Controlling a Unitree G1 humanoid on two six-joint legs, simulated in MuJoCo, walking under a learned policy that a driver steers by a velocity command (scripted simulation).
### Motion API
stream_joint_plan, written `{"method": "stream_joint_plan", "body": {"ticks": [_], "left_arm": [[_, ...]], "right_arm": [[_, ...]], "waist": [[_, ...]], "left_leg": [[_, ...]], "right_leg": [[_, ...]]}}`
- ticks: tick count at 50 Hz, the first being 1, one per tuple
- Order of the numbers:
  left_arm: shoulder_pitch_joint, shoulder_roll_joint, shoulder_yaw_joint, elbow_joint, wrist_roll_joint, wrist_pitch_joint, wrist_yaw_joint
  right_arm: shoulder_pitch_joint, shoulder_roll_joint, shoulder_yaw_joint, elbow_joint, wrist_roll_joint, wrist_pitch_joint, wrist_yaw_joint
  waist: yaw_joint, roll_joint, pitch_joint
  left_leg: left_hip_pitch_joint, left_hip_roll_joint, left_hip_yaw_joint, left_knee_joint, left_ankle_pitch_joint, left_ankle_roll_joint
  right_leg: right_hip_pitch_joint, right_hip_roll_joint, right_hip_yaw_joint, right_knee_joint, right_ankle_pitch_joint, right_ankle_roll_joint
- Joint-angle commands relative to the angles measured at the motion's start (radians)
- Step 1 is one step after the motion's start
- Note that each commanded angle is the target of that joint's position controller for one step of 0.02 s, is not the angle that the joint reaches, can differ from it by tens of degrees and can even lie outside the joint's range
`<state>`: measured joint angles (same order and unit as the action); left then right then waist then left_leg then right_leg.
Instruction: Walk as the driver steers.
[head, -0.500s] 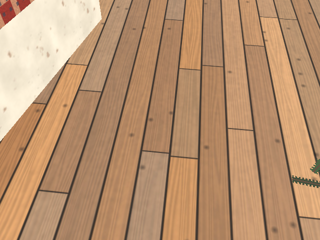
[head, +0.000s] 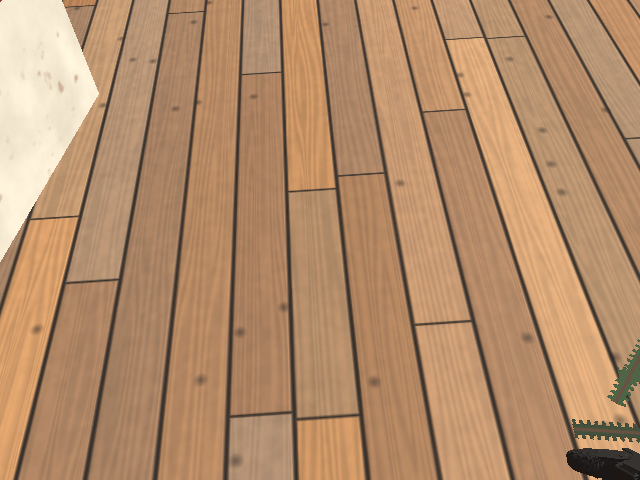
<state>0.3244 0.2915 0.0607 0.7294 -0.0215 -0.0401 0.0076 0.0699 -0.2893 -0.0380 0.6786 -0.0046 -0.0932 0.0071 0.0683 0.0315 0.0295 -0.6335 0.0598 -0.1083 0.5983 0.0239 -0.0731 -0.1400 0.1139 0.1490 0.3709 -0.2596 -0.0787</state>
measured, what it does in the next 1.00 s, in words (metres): walks ahead: left foot, then right foot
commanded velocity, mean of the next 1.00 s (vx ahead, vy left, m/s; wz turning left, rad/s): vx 0.50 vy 0.00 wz -0.01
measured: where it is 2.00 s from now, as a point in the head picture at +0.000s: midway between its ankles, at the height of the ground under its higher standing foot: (342, 282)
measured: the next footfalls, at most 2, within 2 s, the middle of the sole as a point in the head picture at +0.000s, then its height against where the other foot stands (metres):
left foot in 0.12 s outside the picture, level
right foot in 0.62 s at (432, 461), level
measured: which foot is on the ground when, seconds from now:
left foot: up 0.00-0.10, down 0.12-0.62, up 0.64-1.00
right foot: down 0.00-0.14, up 0.16-0.60, down 0.62-1.00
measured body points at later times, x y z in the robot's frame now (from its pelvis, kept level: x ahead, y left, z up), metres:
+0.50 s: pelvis +0.28 +0.03 +0.00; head +0.31 +0.03 +0.45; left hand +0.52 +0.23 -0.08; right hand +0.25 -0.25 -0.12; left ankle +0.21 +0.15 -0.74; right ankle +0.44 -0.14 -0.70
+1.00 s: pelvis +0.55 -0.04 +0.00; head +0.57 -0.03 +0.45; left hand +0.58 +0.25 -0.13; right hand +0.73 -0.29 -0.11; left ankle +0.73 +0.13 -0.69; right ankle +0.46 -0.13 -0.74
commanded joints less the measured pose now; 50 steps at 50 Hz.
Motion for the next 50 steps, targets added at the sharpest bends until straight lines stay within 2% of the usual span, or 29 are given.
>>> {"method": "stream_joint_plan", "body": {"ticks": [1, 3, 4, 5, 6, 7, 8, 9, 10, 11, 13, 15, 17, 20, 24, 27, 28, 29, 30, 31, 32, 33, 34, 35, 36, 38, 41, 46, 50], "left_arm": [[0.038, 0.156, 0.044, -0.037, -0.004, -0.003, 0.011], [0.041, 0.15, 0.043, -0.029, 0.003, 0.0, 0.012], [0.031, 0.146, 0.042, -0.029, 0.005, 0.003, 0.01], [0.028, 0.123, 0.034, -0.032, 0.01, 0.002, 0.007], [0.027, 0.079, 0.015, -0.046, 0.02, -0.001, 0.003], [0.171, 0.02, -0.004, -0.055, -0.001, -0.013, 0.002], [0.167, 0.072, -0.002, -0.046, -0.008, -0.021, 0.003], [0.055, 0.145, 0.018, -0.057, -0.014, -0.023, 0.001], [-0.03, 0.144, 0.017, -0.078, -0.005, -0.023, 0.002], [-0.079, 0.131, 0.016, -0.094, 0.01, -0.026, -0.001], [-0.063, 0.099, 0.015, -0.089, 0.013, -0.026, -0.008], [-0.059, 0.067, 0.007, -0.086, 0.013, -0.023, -0.01], [-0.118, 0.046, -0.004, -0.106, 0.02, -0.026, -0.011], [-0.21, 0.024, -0.015, -0.122, 0.018, -0.035, -0.019], [-0.321, 0.03, -0.015, -0.15, 0.005, -0.044, -0.034], [-0.355, 0.049, -0.008, -0.17, 0.003, -0.05, -0.048], [-0.334, 0.062, -0.003, -0.166, 0.005, -0.052, -0.049], [-0.27, 0.082, 0.009, -0.15, 0.009, -0.053, -0.048], [-0.14, 0.121, 0.031, -0.11, 0.014, -0.051, -0.041], [0.039, 0.183, 0.052, -0.075, 0.023, -0.048, -0.03], [0.114, 0.274, 0.072, -0.059, 0.029, -0.039, -0.027], [0.136, 0.184, 0.05, -0.055, 0.019, -0.034, -0.026], [0.07, 0.148, 0.034, -0.055, 0.017, -0.036, -0.024], [0.004, 0.124, 0.025, -0.06, 0.021, -0.037, -0.023], [-0.05, 0.095, 0.017, -0.056, 0.027, -0.042, -0.027], [-0.108, 0.065, 0.013, -0.048, 0.034, -0.061, -0.031], [-0.114, 0.083, 0.024, -0.015, 0.038, -0.081, -0.027], [-0.094, 0.113, 0.031, 0.025, 0.036, -0.076, -0.009], [-0.017, 0.144, 0.042, 0.07, 0.021, -0.055, 0.0]], "right_arm": [[-0.08, -0.091, -0.025, -0.079, 0.011, -0.026, 0.012], [-0.052, -0.109, -0.034, -0.072, 0.009, -0.035, 0.019], [-0.009, -0.115, -0.039, -0.061, 0.007, -0.039, 0.018], [0.072, -0.137, -0.053, -0.04, -0.001, -0.043, 0.012], [0.204, -0.18, -0.066, -0.028, -0.016, -0.047, 0.006], [0.328, -0.278, -0.095, 0.011, -0.023, -0.035, 0.007], [0.369, -0.215, -0.085, 0.035, 0.01, -0.028, 0.018], [0.315, -0.151, -0.065, 0.027, 0.019, -0.025, 0.016], [0.257, -0.129, -0.055, 0.016, 0.007, -0.017, 0.013], [0.219, -0.107, -0.045, 0.019, 0.001, -0.012, 0.013], [0.188, -0.08, -0.033, 0.024, -0.007, -0.014, 0.012], [0.198, -0.093, -0.036, 0.038, 0.004, -0.018, 0.011], [0.213, -0.126, -0.044, 0.054, 0.01, -0.017, 0.006], [0.24, -0.149, -0.048, 0.078, 0.018, -0.007, 0.001], [0.316, -0.163, -0.048, 0.122, 0.028, 0.008, 0.0], [0.336, -0.176, -0.053, 0.145, 0.031, 0.025, -0.004], [0.331, -0.184, -0.055, 0.149, 0.031, 0.031, -0.007], [0.314, -0.193, -0.057, 0.149, 0.032, 0.036, -0.01], [0.31, -0.179, -0.051, 0.147, 0.03, 0.039, -0.012], [0.299, -0.138, -0.032, 0.123, 0.011, 0.036, -0.015], [0.418, -0.025, 0.005, 0.103, 0.006, 0.017, -0.009], [0.383, -0.092, -0.01, 0.122, 0.023, 0.0, -0.004], [0.296, -0.154, -0.031, 0.093, 0.05, -0.007, 0.001], [0.239, -0.147, -0.029, 0.08, 0.05, -0.007, 0.0], [0.212, -0.135, -0.032, 0.077, 0.035, -0.001, -0.002], [0.261, -0.101, -0.034, 0.097, 0.032, 0.028, -0.005], [0.242, -0.068, -0.033, 0.091, 0.03, 0.054, -0.01], [0.112, -0.043, -0.026, 0.052, 0.024, 0.043, 0.011], [-0.023, -0.025, -0.014, -0.01, 0.024, 0.042, 0.035]], "waist": [[0.004, -0.124, -0.041], [-0.014, -0.145, -0.039], [-0.042, -0.155, -0.043], [-0.082, -0.148, -0.087], [-0.144, -0.084, -0.21], [-0.118, 0.197, -0.351], [-0.14, 0.251, -0.333], [-0.159, 0.127, -0.182], [-0.149, 0.052, -0.103], [-0.131, 0.029, -0.035], [-0.088, 0.072, -0.018], [-0.079, 0.079, -0.026], [-0.09, 0.055, -0.015], [-0.121, 0.043, -0.007], [-0.16, 0.042, 0.014], [-0.147, 0.051, 0.025], [-0.127, 0.056, 0.013], [-0.082, 0.058, -0.024], [-0.018, 0.041, -0.108], [0.057, -0.019, -0.248], [0.023, -0.273, -0.383], [0.057, -0.25, -0.404], [0.049, -0.188, -0.239], [0.02, -0.132, -0.154], [-0.01, -0.107, -0.083], [-0.067, -0.143, -0.052], [-0.085, -0.106, -0.013], [-0.048, -0.079, 0.021], [0.007, -0.054, 0.064]], "left_leg": [[0.154, -0.049, 0.033, -0.087, 0.05, 0.014], [0.179, -0.041, 0.036, -0.105, -0.018, 0.05], [0.235, -0.048, 0.055, -0.132, -0.046, 0.074], [0.362, -0.049, 0.069, -0.157, -0.058, 0.106], [0.585, 0.074, -0.049, -0.129, -0.07, 0.17], [0.943, 0.28, -0.461, -0.173, -0.239, 0.346], [0.967, 0.336, -0.702, -0.297, -0.505, 0.374], [0.849, 0.304, -0.591, -0.317, -0.588, 0.329], [0.73, 0.261, -0.46, -0.326, -0.51, 0.298], [0.624, 0.221, -0.369, -0.352, -0.405, 0.296], [0.521, 0.163, -0.257, -0.393, -0.251, 0.281], [0.496, 0.151, -0.185, -0.42, -0.139, 0.297], [0.495, 0.153, -0.131, -0.442, -0.05, 0.308], [0.492, 0.124, -0.041, -0.451, 0.003, 0.284], [0.533, 0.14, -0.015, -0.431, 0.005, 0.265], [0.623, 0.182, -0.031, -0.382, 0.063, 0.245], [0.644, 0.188, -0.028, -0.349, 0.13, 0.234], [0.646, 0.172, -0.004, -0.271, 0.275, 0.218], [0.609, 0.128, 0.036, -0.119, 0.387, 0.194], [0.442, 0.081, 0.076, 0.141, 0.228, 0.157], [0.032, -0.085, 0.119, 0.526, -0.327, 0.084], [-0.084, -0.08, -0.014, 0.66, -0.594, 0.089], [-0.154, -0.031, -0.019, 0.695, -0.53, 0.1], [-0.132, 0.015, 0.009, 0.657, -0.444, 0.101], [-0.104, 0.041, 0.016, 0.601, -0.385, 0.096], [0.005, 0.072, 0.003, 0.551, -0.311, 0.084], [-0.02, 0.071, -0.013, 0.494, -0.22, 0.062], [-0.022, 0.052, 0.033, 0.208, 0.048, 0.065], [-0.054, 0.04, 0.088, 0.066, 0.059, 0.093]], "right_leg": [[-0.044, -0.236, 0.185, -0.05, 0.165, -0.126], [0.015, -0.271, 0.225, 0.002, 0.194, -0.111], [0.022, -0.266, 0.227, 0.04, 0.241, -0.098], [0.015, -0.223, 0.202, 0.132, 0.334, -0.076], [-0.067, -0.171, 0.143, 0.361, 0.274, -0.042], [-0.403, -0.021, 0.01, 0.719, -0.034, 0.041], [-0.58, -0.035, 0.028, 0.862, -0.315, 0.054], [-0.647, -0.085, 0.045, 0.919, -0.242, 0.048], [-0.639, -0.124, -0.001, 0.905, -0.171, 0.047], [-0.63, -0.153, -0.022, 0.844, -0.12, 0.048], [-0.542, -0.199, -0.042, 0.749, -0.055, 0.053], [-0.525, -0.208, -0.072, 0.677, -0.029, 0.067], [-0.539, -0.217, -0.089, 0.557, 0.045, 0.083], [-0.49, -0.204, -0.114, 0.359, 0.213, 0.091], [-0.431, -0.17, -0.135, 0.214, 0.31, 0.086], [-0.426, -0.157, -0.133, 0.153, 0.232, 0.05], [-0.386, -0.147, -0.141, 0.136, 0.201, 0.036], [-0.282, -0.124, -0.164, 0.106, 0.192, 0.015], [-0.089, -0.106, -0.182, 0.09, 0.205, -0.014], [0.201, -0.239, -0.047, 0.137, 0.242, -0.073], [0.557, -0.489, 0.398, 0.076, 0.064, -0.227], [0.537, -0.514, 0.557, -0.031, -0.072, -0.23], [0.408, -0.487, 0.411, -0.056, -0.088, -0.186], [0.27, -0.445, 0.287, -0.083, -0.032, -0.16], [0.152, -0.407, 0.202, -0.125, 0.033, -0.147], [0.017, -0.366, 0.083, -0.192, 0.125, -0.13], [-0.031, -0.365, -0.041, -0.244, 0.256, -0.136], [0.008, -0.325, -0.222, -0.262, 0.346, -0.095], [0.13, -0.367, -0.275, -0.244, 0.372, -0.083]]}}
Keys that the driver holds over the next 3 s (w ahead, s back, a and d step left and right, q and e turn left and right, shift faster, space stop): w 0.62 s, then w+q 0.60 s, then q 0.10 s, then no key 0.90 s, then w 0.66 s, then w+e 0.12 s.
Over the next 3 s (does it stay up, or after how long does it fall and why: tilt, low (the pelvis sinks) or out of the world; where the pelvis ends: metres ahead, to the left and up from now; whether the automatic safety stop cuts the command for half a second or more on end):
stays up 1.21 0.21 -0.02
